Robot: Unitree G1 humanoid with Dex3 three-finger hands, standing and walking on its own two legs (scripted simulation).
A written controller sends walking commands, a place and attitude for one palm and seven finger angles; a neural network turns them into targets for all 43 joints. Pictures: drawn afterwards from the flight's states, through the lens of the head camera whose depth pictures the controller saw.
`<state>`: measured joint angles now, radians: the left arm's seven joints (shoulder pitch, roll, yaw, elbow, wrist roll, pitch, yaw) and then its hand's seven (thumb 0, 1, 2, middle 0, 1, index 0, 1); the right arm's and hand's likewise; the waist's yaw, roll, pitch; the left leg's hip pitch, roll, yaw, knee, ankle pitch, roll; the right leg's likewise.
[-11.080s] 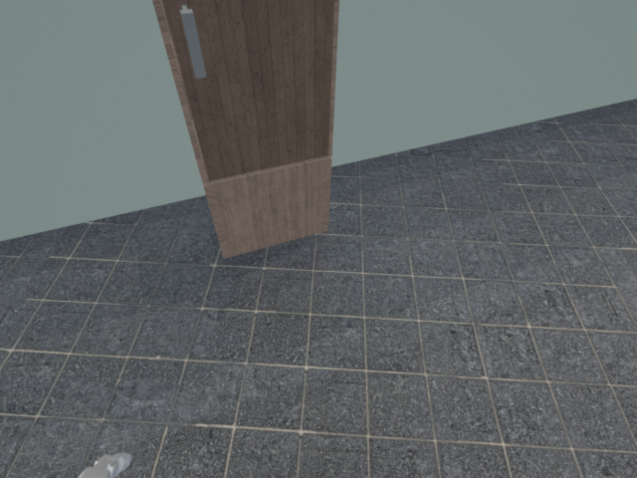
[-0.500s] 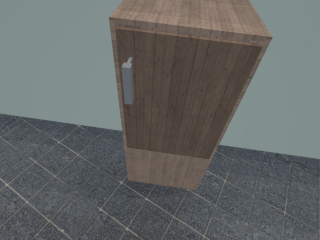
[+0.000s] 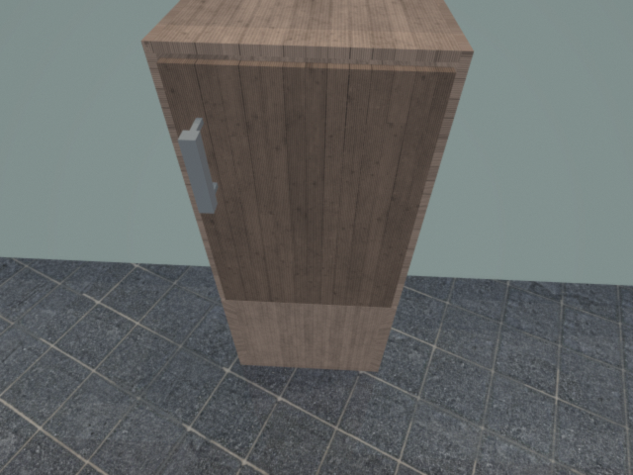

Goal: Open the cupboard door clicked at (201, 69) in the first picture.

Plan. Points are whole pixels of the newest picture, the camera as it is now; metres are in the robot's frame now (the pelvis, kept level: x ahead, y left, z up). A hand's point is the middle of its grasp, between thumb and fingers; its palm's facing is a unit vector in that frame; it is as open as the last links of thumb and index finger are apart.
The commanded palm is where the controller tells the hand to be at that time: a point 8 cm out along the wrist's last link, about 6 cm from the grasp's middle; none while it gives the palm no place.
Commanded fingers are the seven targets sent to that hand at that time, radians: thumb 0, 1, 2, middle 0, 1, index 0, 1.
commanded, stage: come to a stop and stand still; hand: left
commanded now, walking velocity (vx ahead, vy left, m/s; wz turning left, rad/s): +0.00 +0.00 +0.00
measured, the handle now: (203, 166) +0.55 +0.22 +0.10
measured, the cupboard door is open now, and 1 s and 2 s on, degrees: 0 0 0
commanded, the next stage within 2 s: look again from close up in 0.12 s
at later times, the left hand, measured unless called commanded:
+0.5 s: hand out of the picture +0.00 +0.18 -0.17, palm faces +0.01 -0.98 -0.22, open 7.4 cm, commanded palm none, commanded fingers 0.00 0.90 0.90 -0.20 -0.30 -0.20 -0.30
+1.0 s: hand out of the picture +0.13 +0.19 -0.05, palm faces +0.27 -0.95 -0.16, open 7.5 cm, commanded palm +0.08 +0.24 -0.05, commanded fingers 0.00 0.71 0.82 -0.21 -0.42 -0.21 -0.42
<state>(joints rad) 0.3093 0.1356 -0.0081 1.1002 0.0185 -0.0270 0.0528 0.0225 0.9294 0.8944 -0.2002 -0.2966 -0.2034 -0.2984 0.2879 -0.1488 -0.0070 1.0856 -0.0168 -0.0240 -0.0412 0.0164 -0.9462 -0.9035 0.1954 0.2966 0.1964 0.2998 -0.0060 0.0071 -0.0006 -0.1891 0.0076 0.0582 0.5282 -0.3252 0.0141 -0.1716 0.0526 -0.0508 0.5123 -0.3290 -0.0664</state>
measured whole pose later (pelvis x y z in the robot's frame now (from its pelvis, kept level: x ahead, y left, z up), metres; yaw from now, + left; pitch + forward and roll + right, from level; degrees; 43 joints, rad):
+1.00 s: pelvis -0.02 +0.00 +0.00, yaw +2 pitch +0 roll +1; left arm 0.42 0.16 0.03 0.30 -0.15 -0.08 0.09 0.02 0.87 0.88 -0.20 -0.32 -0.20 -0.32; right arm 0.30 -0.23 0.00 0.89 0.04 -0.20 -0.08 0.01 -0.91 -0.90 0.20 0.30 0.20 0.30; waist 0.00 0.03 0.00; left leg -0.22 -0.02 0.04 0.48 -0.26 0.02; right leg -0.21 0.02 -0.07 0.51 -0.30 -0.06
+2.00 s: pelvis -0.04 +0.03 -0.03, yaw +2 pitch +5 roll -2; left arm 0.18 0.36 0.30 0.11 -0.34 -0.23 -0.38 0.00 -0.24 0.41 -0.28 -1.02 -0.28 -1.03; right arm 0.25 -0.27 0.03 0.58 0.05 -0.26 -0.10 0.01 -0.91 -0.90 0.20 0.30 0.20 0.30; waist 0.00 0.01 -0.06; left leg -0.53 -0.01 0.03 0.82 -0.38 0.06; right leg -0.48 0.02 -0.09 0.76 -0.38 -0.03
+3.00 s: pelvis -0.04 +0.00 -0.01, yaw +2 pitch +1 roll -1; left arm -0.10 0.45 0.42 0.36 -0.34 -0.06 -0.50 -0.01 -0.50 0.30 -0.30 -1.20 -0.30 -1.20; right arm 0.25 -0.28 0.06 0.59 0.07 -0.22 -0.11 0.01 -0.91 -0.90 0.20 0.30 0.20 0.30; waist 0.02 0.04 -0.02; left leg -0.35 0.00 0.03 0.62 -0.29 0.03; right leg -0.31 0.04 -0.09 0.58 -0.30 -0.06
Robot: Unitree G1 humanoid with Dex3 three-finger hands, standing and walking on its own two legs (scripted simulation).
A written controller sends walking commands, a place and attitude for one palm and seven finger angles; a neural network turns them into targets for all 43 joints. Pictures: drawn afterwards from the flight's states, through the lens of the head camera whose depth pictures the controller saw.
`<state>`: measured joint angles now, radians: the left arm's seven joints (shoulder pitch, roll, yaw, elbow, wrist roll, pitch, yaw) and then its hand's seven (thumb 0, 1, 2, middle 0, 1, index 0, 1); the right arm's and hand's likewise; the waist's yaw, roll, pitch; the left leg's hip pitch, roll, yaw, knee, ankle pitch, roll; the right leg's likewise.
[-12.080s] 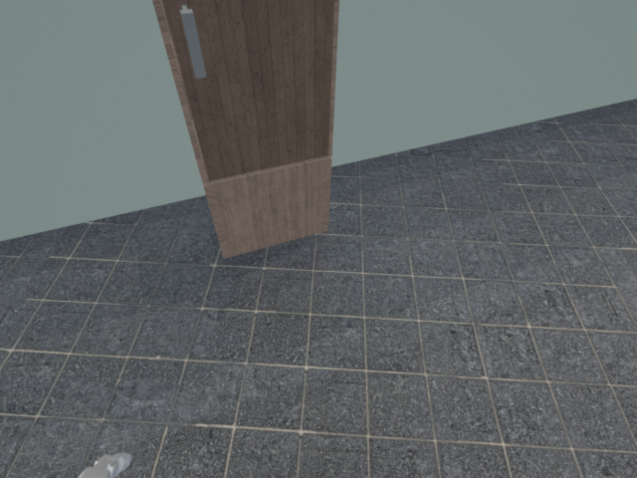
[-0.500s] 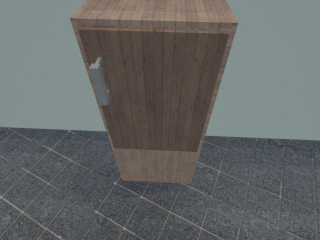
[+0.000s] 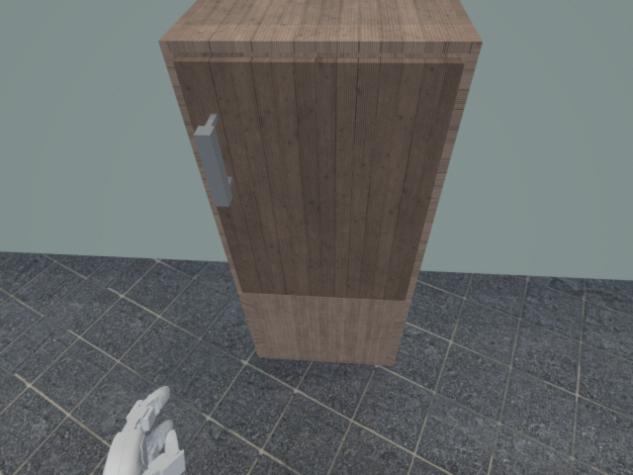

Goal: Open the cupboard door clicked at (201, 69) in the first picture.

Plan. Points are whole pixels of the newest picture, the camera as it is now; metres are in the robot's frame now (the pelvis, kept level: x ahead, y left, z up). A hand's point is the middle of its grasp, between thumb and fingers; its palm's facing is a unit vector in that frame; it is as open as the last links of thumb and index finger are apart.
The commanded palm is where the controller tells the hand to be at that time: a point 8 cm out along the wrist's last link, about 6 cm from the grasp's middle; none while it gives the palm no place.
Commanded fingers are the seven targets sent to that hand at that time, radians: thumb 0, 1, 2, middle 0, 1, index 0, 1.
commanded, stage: raise the hand with hooked fingers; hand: left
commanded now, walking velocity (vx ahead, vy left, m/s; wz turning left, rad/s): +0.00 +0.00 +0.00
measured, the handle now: (218, 160) +0.57 +0.20 +0.09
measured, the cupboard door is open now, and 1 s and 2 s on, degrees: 0 0 0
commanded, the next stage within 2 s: move the hooked fingers beside the handle in 1.96 s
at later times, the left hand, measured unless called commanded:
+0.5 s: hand (153, 431) +0.17 +0.20 +0.01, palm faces -0.04 -0.99 -0.09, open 10.0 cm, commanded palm +0.15 +0.27 +0.01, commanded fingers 0.00 0.13 0.57 -0.25 -0.80 -0.25 -0.80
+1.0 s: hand (105, 371) +0.22 +0.27 +0.05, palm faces -0.01 -1.00 -0.06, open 12.9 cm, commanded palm +0.20 +0.32 +0.06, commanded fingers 0.00 -0.45 0.32 -0.30 -1.17 -0.30 -1.17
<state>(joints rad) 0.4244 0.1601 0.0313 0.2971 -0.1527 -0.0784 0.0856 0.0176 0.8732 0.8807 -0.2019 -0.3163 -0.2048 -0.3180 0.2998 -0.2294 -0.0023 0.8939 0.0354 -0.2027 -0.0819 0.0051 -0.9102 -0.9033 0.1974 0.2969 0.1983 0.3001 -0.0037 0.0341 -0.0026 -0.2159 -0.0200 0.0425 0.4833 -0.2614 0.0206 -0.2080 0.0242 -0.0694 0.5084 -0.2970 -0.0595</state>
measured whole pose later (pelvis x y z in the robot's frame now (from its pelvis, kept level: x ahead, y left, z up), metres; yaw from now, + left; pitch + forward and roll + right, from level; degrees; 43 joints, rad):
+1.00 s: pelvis -0.02 +0.03 -0.03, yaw +0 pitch +5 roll -2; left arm 0.18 0.36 0.30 0.11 -0.34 -0.23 -0.38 0.00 -0.24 0.41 -0.28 -1.02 -0.28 -1.03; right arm 0.25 -0.27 0.03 0.58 0.05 -0.26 -0.10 0.01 -0.91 -0.90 0.20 0.30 0.20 0.30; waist 0.00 0.01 -0.06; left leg -0.53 -0.01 0.03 0.82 -0.38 0.06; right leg -0.48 0.02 -0.09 0.76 -0.38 -0.03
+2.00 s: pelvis -0.02 +0.00 -0.01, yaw +0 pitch +1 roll -1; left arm -0.10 0.45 0.42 0.36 -0.34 -0.06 -0.50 -0.01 -0.50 0.30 -0.30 -1.20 -0.30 -1.20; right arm 0.25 -0.28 0.06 0.59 0.07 -0.22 -0.11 0.01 -0.91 -0.90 0.20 0.30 0.20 0.30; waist 0.02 0.04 -0.02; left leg -0.35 0.00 0.03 0.62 -0.29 0.03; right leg -0.31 0.04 -0.09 0.58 -0.30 -0.06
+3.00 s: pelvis -0.02 +0.03 -0.02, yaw -1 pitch +9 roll -2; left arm -0.68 0.53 0.38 0.96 -0.21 -0.20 -0.45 -0.01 -0.50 0.30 -0.30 -1.20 -0.30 -1.20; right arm 0.35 -0.29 0.05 0.62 0.05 -0.12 -0.08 0.01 -0.91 -0.90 0.20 0.30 0.20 0.30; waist -0.07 0.01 -0.05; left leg -0.53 -0.01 0.04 0.70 -0.33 0.06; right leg -0.49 0.02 -0.07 0.65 -0.32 -0.03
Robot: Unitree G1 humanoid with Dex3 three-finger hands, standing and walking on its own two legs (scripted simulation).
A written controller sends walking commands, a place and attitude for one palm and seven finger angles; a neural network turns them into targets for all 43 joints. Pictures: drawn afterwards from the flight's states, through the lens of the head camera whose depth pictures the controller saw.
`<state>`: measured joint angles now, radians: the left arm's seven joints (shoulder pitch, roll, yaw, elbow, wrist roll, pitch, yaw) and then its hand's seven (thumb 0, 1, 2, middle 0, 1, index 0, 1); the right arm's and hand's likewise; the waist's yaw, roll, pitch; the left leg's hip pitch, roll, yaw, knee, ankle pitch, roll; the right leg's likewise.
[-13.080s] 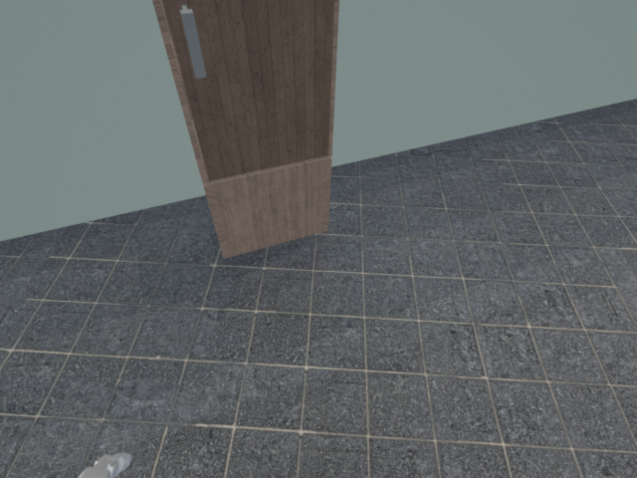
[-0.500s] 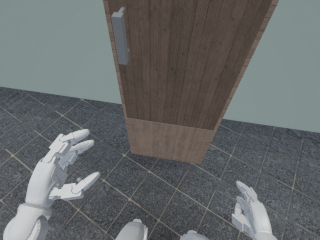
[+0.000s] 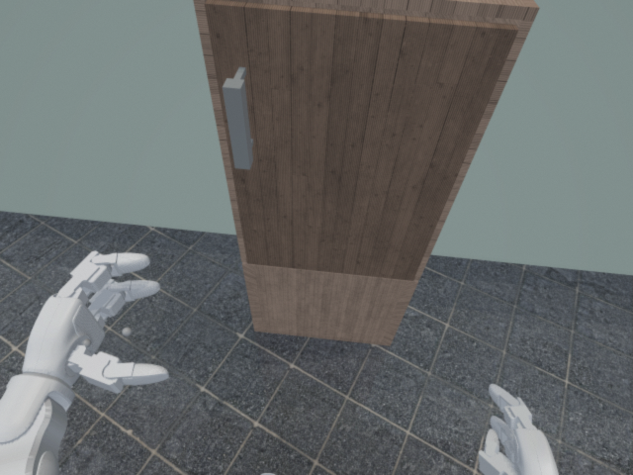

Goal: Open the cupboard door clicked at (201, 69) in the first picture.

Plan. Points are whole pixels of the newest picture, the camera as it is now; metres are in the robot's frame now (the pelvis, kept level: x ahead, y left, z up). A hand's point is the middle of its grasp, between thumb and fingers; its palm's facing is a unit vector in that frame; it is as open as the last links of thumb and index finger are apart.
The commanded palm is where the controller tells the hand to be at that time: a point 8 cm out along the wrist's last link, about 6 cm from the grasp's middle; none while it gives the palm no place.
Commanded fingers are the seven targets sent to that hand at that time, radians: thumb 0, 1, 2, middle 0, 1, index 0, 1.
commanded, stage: raise the hand with hooked fingers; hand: left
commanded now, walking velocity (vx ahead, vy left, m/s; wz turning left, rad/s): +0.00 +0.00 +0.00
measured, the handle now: (242, 119) +0.60 +0.17 +0.12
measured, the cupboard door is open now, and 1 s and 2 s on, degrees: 0 0 0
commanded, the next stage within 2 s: move the hooked fingers beside the handle in 0.96 s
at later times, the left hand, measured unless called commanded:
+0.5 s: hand (74, 258) +0.29 +0.28 +0.15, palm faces +0.02 -1.00 -0.06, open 14.0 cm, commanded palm +0.26 +0.32 +0.14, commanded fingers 0.00 -0.50 0.30 -0.30 -1.20 -0.30 -1.20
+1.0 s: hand (112, 266) +0.29 +0.24 +0.14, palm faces +0.01 -1.00 -0.05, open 14.0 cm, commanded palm +0.26 +0.29 +0.14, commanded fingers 0.00 -0.50 0.30 -0.30 -1.20 -0.30 -1.20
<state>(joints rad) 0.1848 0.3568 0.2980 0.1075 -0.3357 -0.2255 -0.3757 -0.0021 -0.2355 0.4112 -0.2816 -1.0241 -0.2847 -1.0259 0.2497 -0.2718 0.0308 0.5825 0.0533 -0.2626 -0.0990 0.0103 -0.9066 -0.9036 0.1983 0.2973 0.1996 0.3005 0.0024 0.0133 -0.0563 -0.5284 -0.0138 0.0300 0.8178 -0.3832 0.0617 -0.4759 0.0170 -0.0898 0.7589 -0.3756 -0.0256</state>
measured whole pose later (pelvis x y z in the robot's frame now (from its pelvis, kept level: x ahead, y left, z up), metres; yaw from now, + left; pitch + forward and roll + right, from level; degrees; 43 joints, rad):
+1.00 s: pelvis +0.00 -0.03 +0.02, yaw +0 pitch +1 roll -1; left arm -0.10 0.45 0.42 0.36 -0.34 -0.06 -0.50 -0.01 -0.50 0.30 -0.30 -1.20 -0.30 -1.20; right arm 0.25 -0.28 0.06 0.59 0.07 -0.22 -0.11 0.01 -0.91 -0.90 0.20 0.30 0.20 0.30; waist 0.02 0.04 -0.02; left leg -0.35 0.00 0.03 0.62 -0.29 0.03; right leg -0.31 0.04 -0.09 0.58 -0.30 -0.06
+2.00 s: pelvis +0.01 +0.00 +0.01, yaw -1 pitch +9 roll -2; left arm -0.68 0.53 0.38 0.96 -0.21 -0.20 -0.45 -0.01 -0.50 0.30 -0.30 -1.20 -0.30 -1.20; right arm 0.35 -0.29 0.05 0.62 0.05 -0.12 -0.08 0.01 -0.91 -0.90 0.20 0.30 0.20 0.30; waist -0.07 0.01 -0.05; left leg -0.53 -0.01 0.04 0.70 -0.33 0.06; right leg -0.49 0.02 -0.07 0.65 -0.32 -0.03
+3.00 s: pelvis +0.02 -0.01 +0.00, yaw -4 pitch +19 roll -3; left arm -1.01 0.80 0.51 1.28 -0.07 -0.25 -0.43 -0.01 -0.50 0.30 -0.30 -1.20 -0.30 -1.20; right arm 0.47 -0.30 0.05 0.60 0.01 0.06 -0.06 0.00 -0.91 -0.90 0.20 0.30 0.20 0.30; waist -0.20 0.01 -0.07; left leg -0.76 0.04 0.05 0.80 -0.38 0.05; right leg -0.71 0.07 -0.06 0.70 -0.34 -0.04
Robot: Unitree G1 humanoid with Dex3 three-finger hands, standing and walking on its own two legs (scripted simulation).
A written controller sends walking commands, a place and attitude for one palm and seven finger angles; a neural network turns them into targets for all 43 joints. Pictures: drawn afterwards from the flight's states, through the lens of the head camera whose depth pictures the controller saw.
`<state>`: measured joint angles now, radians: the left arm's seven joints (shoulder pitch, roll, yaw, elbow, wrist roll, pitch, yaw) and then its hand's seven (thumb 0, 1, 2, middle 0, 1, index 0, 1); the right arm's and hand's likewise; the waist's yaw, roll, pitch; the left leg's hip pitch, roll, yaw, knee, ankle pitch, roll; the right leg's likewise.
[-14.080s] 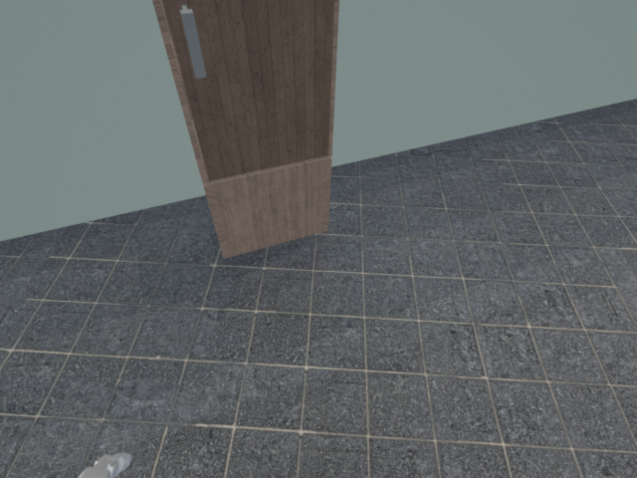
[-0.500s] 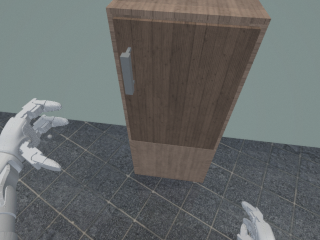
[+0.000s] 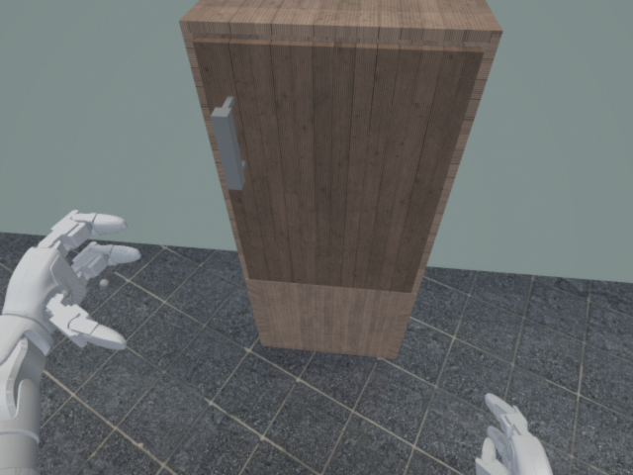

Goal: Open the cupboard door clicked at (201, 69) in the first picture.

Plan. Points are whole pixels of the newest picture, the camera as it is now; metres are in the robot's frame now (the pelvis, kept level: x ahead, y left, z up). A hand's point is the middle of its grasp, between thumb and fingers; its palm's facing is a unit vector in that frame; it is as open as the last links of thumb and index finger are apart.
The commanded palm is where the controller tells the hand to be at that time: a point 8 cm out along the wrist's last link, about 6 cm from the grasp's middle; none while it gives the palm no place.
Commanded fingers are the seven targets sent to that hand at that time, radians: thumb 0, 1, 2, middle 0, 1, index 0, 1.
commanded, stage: move the hooked fingers beside the handle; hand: left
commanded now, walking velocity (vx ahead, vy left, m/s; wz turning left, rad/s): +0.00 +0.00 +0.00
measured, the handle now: (233, 143) +0.60 +0.20 +0.10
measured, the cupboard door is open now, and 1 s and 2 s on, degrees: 0 0 0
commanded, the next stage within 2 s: none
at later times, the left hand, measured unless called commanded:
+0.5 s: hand (135, 237) +0.36 +0.27 +0.12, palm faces -0.01 -1.00 -0.01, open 14.0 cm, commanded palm +0.34 +0.32 +0.12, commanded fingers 0.00 -0.50 0.30 -0.30 -1.20 -0.30 -1.20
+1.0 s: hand (155, 200) +0.43 +0.27 +0.12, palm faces -0.04 -1.00 +0.00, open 14.0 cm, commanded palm +0.42 +0.32 +0.11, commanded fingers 0.00 -0.50 0.30 -0.30 -1.20 -0.30 -1.20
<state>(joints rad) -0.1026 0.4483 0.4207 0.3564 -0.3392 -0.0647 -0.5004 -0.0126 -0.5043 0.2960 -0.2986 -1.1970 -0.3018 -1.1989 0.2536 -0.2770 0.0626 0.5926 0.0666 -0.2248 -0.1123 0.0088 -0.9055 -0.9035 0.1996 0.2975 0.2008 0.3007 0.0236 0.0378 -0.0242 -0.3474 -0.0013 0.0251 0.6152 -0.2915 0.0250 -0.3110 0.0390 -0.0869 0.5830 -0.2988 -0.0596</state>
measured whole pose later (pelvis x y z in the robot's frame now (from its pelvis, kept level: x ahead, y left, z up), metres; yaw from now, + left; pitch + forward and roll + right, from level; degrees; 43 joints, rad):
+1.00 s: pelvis +0.01 +0.03 -0.01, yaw -1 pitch +9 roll -2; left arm -0.68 0.53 0.38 0.96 -0.21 -0.20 -0.45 -0.01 -0.50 0.30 -0.30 -1.20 -0.30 -1.20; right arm 0.35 -0.29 0.05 0.62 0.05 -0.12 -0.08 0.01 -0.91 -0.90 0.20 0.30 0.20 0.30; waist -0.07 0.01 -0.05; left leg -0.53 -0.01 0.04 0.70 -0.33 0.06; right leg -0.49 0.02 -0.07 0.65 -0.32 -0.03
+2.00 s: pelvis +0.02 +0.02 -0.02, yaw -4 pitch +19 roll -3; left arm -1.01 0.80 0.51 1.28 -0.07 -0.25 -0.43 -0.01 -0.50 0.30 -0.30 -1.20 -0.30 -1.20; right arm 0.47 -0.30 0.05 0.60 0.01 0.06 -0.06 0.00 -0.91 -0.90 0.20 0.30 0.20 0.30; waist -0.20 0.01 -0.07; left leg -0.76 0.04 0.05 0.80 -0.38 0.05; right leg -0.71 0.07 -0.06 0.70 -0.34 -0.04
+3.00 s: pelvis +0.01 +0.03 -0.03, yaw -3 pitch +18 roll -3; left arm -1.02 0.66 0.43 1.26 -0.08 -0.28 -0.32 -0.01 -0.50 0.30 -0.30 -1.20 -0.30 -1.20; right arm 0.47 -0.29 0.05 0.63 0.01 0.04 -0.03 0.00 -0.91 -0.90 0.20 0.30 0.20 0.30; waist -0.20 0.02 -0.07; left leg -0.76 0.03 0.04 0.83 -0.38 0.06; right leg -0.71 0.06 -0.07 0.74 -0.34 -0.03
